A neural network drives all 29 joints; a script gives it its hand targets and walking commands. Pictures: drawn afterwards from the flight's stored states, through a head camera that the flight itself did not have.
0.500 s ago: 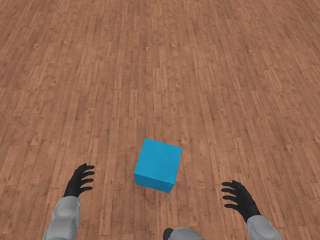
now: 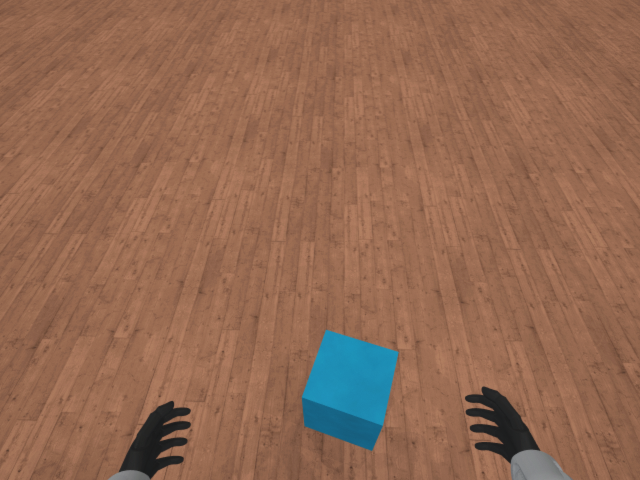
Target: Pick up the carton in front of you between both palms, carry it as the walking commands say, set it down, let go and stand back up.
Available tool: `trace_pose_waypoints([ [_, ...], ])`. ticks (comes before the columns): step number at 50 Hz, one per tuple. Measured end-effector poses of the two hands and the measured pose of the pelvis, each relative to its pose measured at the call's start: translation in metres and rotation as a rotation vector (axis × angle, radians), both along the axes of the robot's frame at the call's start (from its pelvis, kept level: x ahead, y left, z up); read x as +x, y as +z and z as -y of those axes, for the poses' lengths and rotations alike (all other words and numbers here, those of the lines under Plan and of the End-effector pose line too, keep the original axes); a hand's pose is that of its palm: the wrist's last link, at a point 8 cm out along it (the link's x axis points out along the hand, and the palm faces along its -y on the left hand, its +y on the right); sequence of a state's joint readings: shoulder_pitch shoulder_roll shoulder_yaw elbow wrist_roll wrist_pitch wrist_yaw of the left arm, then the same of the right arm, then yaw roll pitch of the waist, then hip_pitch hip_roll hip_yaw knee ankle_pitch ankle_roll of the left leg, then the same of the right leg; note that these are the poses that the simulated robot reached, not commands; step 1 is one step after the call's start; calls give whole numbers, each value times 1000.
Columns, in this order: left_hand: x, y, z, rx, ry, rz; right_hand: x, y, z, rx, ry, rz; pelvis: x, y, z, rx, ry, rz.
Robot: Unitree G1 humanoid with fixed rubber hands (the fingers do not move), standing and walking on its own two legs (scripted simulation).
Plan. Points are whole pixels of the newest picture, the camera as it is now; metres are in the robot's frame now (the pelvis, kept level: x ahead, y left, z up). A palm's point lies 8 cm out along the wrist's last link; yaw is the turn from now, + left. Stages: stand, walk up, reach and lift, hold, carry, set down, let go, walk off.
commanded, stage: let go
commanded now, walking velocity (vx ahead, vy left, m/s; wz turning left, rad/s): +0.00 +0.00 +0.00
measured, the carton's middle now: (349, 390) +0.45 -0.08 -0.65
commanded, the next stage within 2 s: stand in 0.16 s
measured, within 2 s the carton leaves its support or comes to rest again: neither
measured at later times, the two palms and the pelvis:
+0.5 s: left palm out of the picture +0.12 +0.22 -0.10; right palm out of the picture +0.11 -0.29 -0.12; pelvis +0.03 -0.03 -0.01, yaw -3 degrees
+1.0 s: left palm out of the picture +0.13 +0.20 -0.12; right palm out of the picture +0.04 -0.31 -0.14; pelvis +0.04 -0.04 -0.01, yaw -6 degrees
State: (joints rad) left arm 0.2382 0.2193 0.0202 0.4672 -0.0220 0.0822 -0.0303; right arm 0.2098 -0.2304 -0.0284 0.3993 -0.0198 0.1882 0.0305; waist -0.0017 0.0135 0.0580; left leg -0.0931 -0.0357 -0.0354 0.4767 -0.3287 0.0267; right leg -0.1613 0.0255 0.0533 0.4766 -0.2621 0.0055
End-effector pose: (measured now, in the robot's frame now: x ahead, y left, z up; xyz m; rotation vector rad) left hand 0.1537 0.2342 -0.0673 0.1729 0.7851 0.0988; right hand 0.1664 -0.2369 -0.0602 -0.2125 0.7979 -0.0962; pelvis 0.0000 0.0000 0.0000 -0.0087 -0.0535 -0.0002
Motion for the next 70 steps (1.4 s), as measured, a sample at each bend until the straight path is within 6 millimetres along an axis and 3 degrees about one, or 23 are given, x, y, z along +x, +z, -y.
trace_pose_waypoints([
  [9,-2,-1,16,18,-15,-2,-12,-3,13,-15,-10,-11,-6,-1,12,4,-8,11],
  [18,-43,-23,-2,130,-2,-171,-46,-43,45,-58,-50,-67,13,-6,21,2,-39,-104],
  [33,-5,-47,33,94,-45,-204,-62,-65,66,-64,-145,-194,46,-16,36,14,-77,-136],
  [44,-7,-51,33,118,-46,-255,-99,-78,70,-56,-198,-320,47,-16,41,23,-101,-121],
  [56,-37,-56,29,131,-38,-354,-146,-84,66,-44,-237,-444,39,-13,40,27,-124,-99],
  [70,-76,-65,30,110,-30,-471,-198,-90,40,10,-268,-585,30,-9,34,26,-142,-74],
])
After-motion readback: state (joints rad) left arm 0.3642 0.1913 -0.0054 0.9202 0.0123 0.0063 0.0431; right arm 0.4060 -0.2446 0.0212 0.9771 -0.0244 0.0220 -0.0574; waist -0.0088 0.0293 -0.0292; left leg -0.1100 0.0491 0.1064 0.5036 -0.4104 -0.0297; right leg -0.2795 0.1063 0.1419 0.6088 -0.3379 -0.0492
